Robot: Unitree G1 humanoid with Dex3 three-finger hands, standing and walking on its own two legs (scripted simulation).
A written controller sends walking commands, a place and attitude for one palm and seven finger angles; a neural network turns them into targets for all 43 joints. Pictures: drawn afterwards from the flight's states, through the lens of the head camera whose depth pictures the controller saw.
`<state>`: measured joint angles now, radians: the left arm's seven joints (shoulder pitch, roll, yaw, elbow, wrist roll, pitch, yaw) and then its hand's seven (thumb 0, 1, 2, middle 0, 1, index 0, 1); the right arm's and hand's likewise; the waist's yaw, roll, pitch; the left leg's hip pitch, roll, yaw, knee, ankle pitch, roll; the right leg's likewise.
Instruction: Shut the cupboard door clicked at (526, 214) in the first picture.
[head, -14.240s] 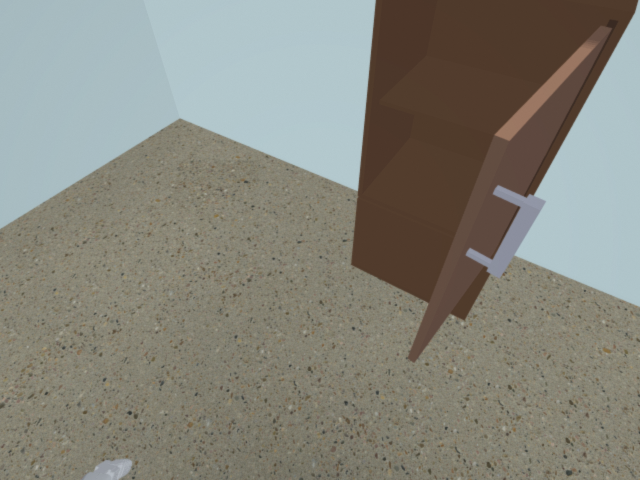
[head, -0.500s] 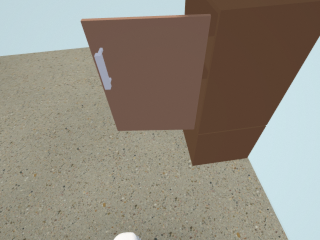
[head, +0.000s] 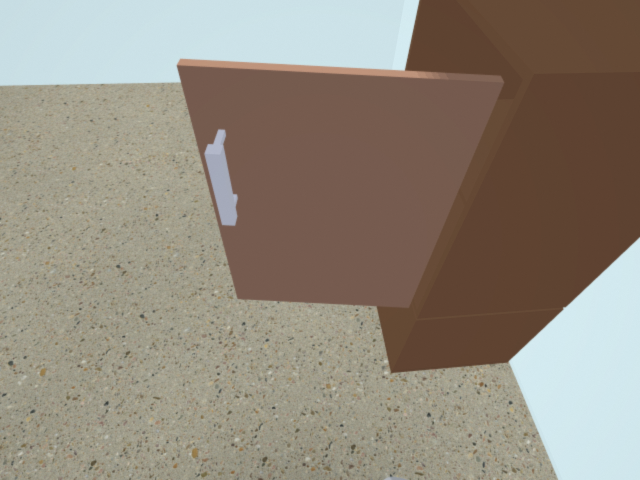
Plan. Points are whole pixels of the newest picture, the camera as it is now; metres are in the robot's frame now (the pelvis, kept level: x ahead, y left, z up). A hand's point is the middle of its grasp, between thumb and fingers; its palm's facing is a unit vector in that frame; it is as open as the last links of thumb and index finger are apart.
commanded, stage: come to a stop and stand still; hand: left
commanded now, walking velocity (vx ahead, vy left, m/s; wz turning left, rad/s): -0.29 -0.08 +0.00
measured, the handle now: (225, 179) +0.52 +0.20 +0.05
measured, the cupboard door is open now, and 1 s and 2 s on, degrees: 82 82 82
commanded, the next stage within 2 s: look again from close up in 0.82 s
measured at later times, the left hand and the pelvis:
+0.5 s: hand out of the picture +0.07 +0.19 -0.17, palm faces +0.04 -0.97 -0.23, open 7.4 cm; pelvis +0.00 +0.00 -0.01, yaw +1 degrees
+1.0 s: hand out of the picture -0.01 +0.24 -0.17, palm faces +0.03 -0.96 -0.28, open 7.4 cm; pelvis -0.01 +0.03 -0.01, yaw +0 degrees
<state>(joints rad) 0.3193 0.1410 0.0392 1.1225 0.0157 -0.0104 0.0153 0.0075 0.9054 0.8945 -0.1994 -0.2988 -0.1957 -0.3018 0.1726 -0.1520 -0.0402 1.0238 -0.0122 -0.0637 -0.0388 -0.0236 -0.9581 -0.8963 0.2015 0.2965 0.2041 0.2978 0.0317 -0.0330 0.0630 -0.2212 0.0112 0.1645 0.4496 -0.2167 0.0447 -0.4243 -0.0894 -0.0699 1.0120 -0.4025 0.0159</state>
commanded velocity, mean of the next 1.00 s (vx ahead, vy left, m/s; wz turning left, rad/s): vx -0.05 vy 0.03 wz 0.00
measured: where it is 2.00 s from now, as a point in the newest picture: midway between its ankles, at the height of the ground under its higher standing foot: outside the picture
